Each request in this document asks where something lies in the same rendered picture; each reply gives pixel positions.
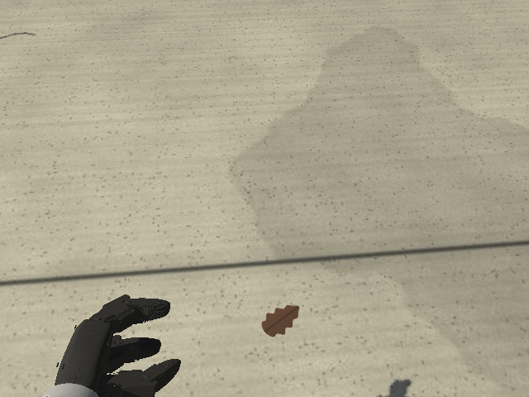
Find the left robot hand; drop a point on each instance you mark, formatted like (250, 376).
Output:
(93, 351)

